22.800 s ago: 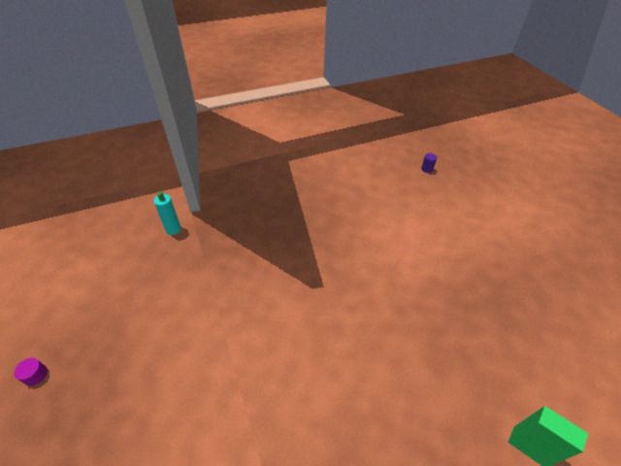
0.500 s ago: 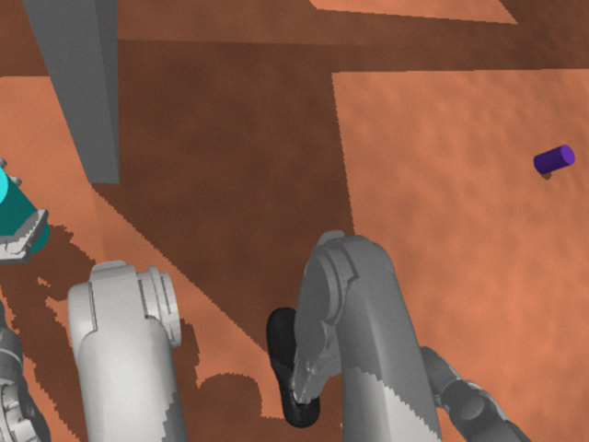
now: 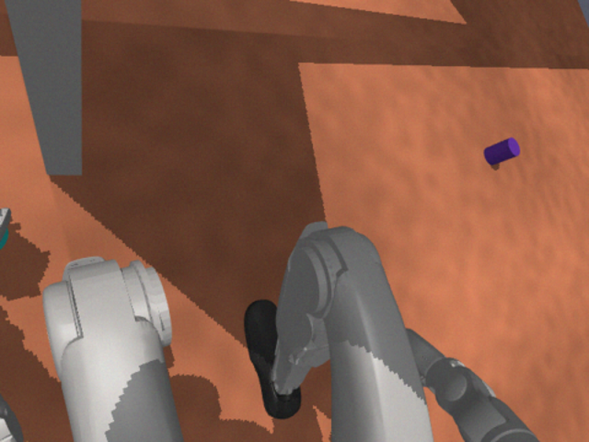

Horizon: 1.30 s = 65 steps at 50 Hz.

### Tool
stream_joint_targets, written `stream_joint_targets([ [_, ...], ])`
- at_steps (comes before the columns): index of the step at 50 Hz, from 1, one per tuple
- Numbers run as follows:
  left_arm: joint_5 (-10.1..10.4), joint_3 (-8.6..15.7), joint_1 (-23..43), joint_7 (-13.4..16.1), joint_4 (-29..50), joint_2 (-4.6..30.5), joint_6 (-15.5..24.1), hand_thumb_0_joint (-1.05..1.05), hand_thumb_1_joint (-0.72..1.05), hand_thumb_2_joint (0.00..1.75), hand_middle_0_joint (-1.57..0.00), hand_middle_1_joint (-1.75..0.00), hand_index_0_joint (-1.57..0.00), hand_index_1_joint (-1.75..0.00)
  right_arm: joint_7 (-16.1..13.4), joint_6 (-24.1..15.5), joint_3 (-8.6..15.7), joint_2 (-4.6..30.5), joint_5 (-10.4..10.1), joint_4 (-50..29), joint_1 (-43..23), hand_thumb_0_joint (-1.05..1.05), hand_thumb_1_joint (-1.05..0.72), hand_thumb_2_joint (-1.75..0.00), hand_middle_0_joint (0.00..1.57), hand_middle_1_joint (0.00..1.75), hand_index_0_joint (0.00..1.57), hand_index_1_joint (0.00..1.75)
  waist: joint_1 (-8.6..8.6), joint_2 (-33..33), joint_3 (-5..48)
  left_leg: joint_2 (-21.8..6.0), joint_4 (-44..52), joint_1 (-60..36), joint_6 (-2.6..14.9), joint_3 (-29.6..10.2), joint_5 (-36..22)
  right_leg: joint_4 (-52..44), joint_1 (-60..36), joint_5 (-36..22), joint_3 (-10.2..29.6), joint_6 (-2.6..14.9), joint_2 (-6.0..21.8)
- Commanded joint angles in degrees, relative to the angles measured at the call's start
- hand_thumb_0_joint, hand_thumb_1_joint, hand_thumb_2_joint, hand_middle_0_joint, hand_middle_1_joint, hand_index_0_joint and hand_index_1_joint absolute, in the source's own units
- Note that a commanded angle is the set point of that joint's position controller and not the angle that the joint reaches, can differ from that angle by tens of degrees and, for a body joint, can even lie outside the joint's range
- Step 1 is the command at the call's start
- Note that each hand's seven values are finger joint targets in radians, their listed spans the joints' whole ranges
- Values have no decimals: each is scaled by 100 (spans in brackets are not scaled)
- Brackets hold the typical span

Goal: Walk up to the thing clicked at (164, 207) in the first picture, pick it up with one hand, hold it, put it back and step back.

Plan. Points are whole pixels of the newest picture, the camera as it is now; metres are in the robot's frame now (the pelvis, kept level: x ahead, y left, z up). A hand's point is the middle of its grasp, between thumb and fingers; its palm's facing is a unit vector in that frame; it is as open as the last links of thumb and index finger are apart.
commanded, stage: lower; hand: left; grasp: from the side
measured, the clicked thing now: out of the picture +0.40 +0.30 -0.15
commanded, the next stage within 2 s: loosen in 0.68 s
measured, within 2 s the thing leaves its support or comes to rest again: rests again in 0.60 s
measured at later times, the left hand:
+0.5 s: hand out of the picture +0.40 +0.29 -0.17, palm faces +0.41 -0.91 +0.01, open 9.1 cm
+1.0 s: hand out of the picture +0.39 +0.29 -0.18, palm faces +0.41 -0.91 +0.02, open 9.3 cm
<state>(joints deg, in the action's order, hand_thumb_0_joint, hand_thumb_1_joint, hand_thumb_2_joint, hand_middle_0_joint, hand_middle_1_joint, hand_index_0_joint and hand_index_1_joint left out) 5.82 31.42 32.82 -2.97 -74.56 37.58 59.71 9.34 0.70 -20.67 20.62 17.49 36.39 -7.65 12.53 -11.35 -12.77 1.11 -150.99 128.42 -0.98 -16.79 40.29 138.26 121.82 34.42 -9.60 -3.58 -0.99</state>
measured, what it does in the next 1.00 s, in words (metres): stands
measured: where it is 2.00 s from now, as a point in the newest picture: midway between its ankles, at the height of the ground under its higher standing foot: (204, 413)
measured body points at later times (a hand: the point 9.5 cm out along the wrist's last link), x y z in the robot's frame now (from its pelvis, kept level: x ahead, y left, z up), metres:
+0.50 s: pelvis +0.00 +0.01 +0.00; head +0.22 +0.19 +0.34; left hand +0.37 +0.34 -0.17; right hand +0.17 -0.25 -0.04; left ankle +0.08 +0.12 -0.25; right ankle +0.14 -0.13 -0.25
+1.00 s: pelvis -0.01 +0.01 +0.00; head +0.22 +0.20 +0.33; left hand +0.37 +0.34 -0.17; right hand +0.18 -0.24 -0.04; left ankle +0.08 +0.12 -0.25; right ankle +0.14 -0.13 -0.25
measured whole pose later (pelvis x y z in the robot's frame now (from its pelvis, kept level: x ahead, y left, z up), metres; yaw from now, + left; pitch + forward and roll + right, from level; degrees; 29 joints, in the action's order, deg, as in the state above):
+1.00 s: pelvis -0.01 +0.01 +0.00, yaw -3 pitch +12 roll -18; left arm 5.4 30.1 31.3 2.1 -77.3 41.7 65.6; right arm 9.8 0.1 -25.9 20.8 20.3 34.1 -10.8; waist 12.2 -15.1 -16.3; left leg 0.4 -153.1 126.6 -0.1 -20.3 40.9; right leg 137.0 118.9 33.0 -12.3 -4.1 -2.7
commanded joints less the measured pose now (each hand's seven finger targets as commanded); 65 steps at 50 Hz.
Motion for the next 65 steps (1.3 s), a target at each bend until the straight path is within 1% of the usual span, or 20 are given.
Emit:
stream_joint_targets([
  [1,-3,78,1320,118,967,1180,634,0,24,121,-128,-135,-129,-135,-100,-16,558,1905,40,-158,269,0,-92,-91,20,30,20,30,372,2729,3471,-306,1949,-2258,-67,500,-464,-902,-1640,-680,-696,432,-215],
  [2,-25,-5,1381,113,971,1151,663,0,25,122,-127,-135,-128,-135,-92,-15,559,1925,49,-151,225,0,-92,-91,20,30,20,30,417,2824,3421,-315,1987,-2315,-83,464,-464,-862,-1560,-692,-711,440,-207],
  [5,-21,28,1195,168,893,1150,674,0,26,123,-126,-135,-127,-135,-88,-41,509,1934,70,-178,197,0,-91,-91,20,30,20,30,363,2834,3465,-330,1959,-2425,-100,437,-677,-829,-1646,-852,-736,434,-229],
  [13,-60,2,1249,308,943,1208,759,0,26,125,-127,-135,-127,-136,-80,-33,429,1971,125,-185,176,0,-91,-91,20,30,20,30,459,2965,3444,-374,1972,-2595,-138,322,-888,-772,-1717,-1026,-813,427,-252],
  [16,-100,43,1269,379,908,1381,781,0,25,122,-125,-132,-125,-133,-68,-19,383,1959,142,-214,129,0,-91,-91,20,30,20,30,424,2931,3390,-367,1944,-2419,-105,347,-724,-828,-1760,-900,-818,431,-281],
  [19,-103,-75,1294,388,888,1265,807,0,26,124,-127,-134,-127,-135,-68,-26,361,1974,165,-219,72,0,-91,-91,20,30,20,30,509,2942,3240,-388,1953,-2419,-109,307,-629,-831,-1677,-866,-838,421,-290],
  [23,-89,-51,1248,431,760,1273,851,0,28,124,-127,-134,-127,-135,-61,-32,334,1997,177,-246,58,0,-90,-90,20,30,20,30,542,2855,3207,-393,1941,-2413,-105,262,-607,-843,-1694,-851,-877,401,-296],
  [25,-83,-23,1221,448,777,1345,888,0,27,123,-126,-132,-126,-133,-60,-33,323,2016,173,-265,5,0,-90,-90,20,30,20,30,481,2828,3107,-413,1986,-2370,-109,219,-491,-835,-1607,-752,-908,416,-301],
  [27,-126,-119,1154,447,641,1245,912,0,30,125,-128,-134,-128,-135,-59,-30,316,2047,196,-249,2,0,-90,-90,20,30,20,30,560,2942,3047,-427,2041,-2528,-154,145,-586,-766,-1572,-839,-937,405,-288],
  [30,-112,-92,1098,459,648,1309,936,0,29,124,-127,-132,-127,-133,-49,-36,270,2018,203,-280,-27,0,-90,-90,20,30,20,30,481,2902,3097,-421,1970,-2476,-135,172,-662,-780,-1675,-903,-919,405,-317],
  [32,-84,-149,1128,455,689,1222,970,0,28,124,-127,-132,-127,-133,-56,-35,261,2030,224,-284,-67,0,-90,-90,20,30,20,30,548,2884,3061,-426,1947,-2491,-142,164,-705,-795,-1673,-942,-939,390,-317],
  [39,-92,-51,961,519,696,1368,1055,0,28,124,-125,-131,-125,-132,-49,-23,208,2041,265,-295,-109,0,-90,-90,20,30,20,30,477,2916,3068,-442,1943,-2525,-140,136,-639,-812,-1768,-904,-968,393,-349],
  [40,-65,-43,987,517,566,1382,1036,0,28,116,-130,-126,-130,-128,-57,-27,195,2038,260,-286,-103,0,-91,-90,20,30,20,30,512,2832,3037,-428,1863,-2401,-109,192,-623,-847,-1811,-902,-954,387,-367],
  [42,-15,-5,1084,533,759,1410,1074,0,12,100,-116,-110,-117,-112,-58,-39,186,2051,266,-302,-94,0,-91,-90,20,30,20,30,503,2815,3062,-431,1882,-2402,-109,180,-639,-864,-1832,-906,-963,393,-367],
  [45,-37,-147,1113,526,644,1304,1058,0,-2,76,-100,-88,-100,-88,-59,-57,190,2066,254,-303,-126,0,-92,-90,20,30,20,30,582,2788,2872,-452,1931,-2365,-110,131,-491,-861,-1716,-822,-992,380,-360],
  [49,-44,-76,998,524,610,1395,1052,0,-28,44,-70,-57,-69,-58,-64,-52,175,2046,268,-300,-88,0,-92,-90,20,30,20,30,515,2800,3049,-434,1881,-2426,-107,169,-621,-875,-1838,-916,-985,383,-381],
  [50,-52,-187,977,510,458,1274,1021,0,-35,37,-64,-50,-63,-51,-58,-47,175,2050,260,-315,-118,0,-92,-90,20,30,20,30,564,2734,2926,-435,1894,-2328,-101,159,-518,-887,-1737,-833,-1001,387,-379],
  [55,-33,-143,878,516,301,1328,958,0,-60,18,-46,-30,-45,-31,-48,-32,166,2108,226,-388,-149,0,-93,-90,20,30,20,30,511,2647,2646,-452,2055,-2248,-114,47,-285,-878,-1571,-636,-1065,388,-362],
  [60,-8,-233,912,477,361,1237,986,0,-61,4,-28,-10,-26,-12,-25,-52,166,2084,223,-394,-129,0,-93,-91,20,30,20,30,533,2668,2714,-442,2017,-2264,-112,61,-361,-864,-1603,-701,-1046,391,-376],
  [65,-29,-265,1028,483,472,1250,1031,0,-61,0,-15,0,-13,-1,-28,-61,167,2084,238,-400,-140,0,-92,-91,20,30,20,30,562,2719,2789,-470,2036,-2451,-143,14,-493,-847,-1590,-803,-1049,386,-370],
])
